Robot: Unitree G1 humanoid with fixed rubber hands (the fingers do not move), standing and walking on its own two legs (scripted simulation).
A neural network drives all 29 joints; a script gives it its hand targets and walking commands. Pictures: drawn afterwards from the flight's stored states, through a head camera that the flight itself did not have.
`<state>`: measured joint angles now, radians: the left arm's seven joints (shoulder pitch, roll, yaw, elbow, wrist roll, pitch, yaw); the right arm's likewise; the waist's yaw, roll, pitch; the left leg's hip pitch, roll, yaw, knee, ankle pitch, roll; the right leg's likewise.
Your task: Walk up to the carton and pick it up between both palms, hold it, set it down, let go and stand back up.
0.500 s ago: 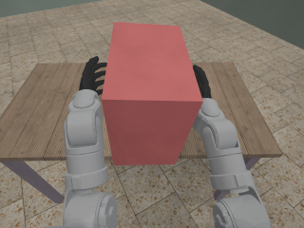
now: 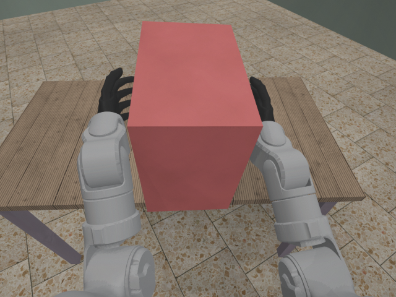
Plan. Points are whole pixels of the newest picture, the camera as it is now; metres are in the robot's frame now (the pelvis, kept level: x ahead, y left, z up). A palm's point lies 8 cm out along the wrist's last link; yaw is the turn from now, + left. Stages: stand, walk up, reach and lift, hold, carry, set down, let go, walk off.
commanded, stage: reach and lift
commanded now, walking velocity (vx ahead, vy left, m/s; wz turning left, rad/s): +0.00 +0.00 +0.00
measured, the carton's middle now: (187, 121) +0.40 +0.00 +0.15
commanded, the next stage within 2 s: hold in 0.44 s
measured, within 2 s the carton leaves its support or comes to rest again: neither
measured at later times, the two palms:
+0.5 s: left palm (106, 108) +0.36 +0.13 +0.22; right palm (261, 113) +0.36 -0.12 +0.19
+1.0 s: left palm (99, 100) +0.35 +0.14 +0.24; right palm (262, 104) +0.36 -0.12 +0.22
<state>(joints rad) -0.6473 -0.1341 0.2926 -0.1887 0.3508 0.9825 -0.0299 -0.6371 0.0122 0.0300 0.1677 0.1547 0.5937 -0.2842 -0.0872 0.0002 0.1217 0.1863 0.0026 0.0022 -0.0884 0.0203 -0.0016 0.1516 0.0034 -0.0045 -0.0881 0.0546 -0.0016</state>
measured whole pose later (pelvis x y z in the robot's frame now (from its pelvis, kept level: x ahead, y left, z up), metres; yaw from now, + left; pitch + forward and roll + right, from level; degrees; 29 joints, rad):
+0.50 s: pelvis +0.00 +0.00 +0.00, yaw +0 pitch -7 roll +0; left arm -0.71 -0.11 0.30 -0.18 0.37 1.05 -0.04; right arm -0.70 0.01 0.01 0.18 0.18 0.64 -0.29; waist -0.09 0.00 0.11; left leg 0.18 0.00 0.00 -0.09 0.02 0.01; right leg 0.15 0.00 0.00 -0.09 0.06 0.01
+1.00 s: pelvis -0.01 +0.00 +0.00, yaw +0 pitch -6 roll +0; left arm -0.79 -0.09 0.34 -0.15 0.39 1.11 -0.09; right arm -0.78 0.02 -0.03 0.19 0.20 0.72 -0.32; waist -0.09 0.00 0.08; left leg 0.16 0.00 0.01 -0.09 0.04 0.00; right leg 0.12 0.00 0.00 -0.08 0.07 0.00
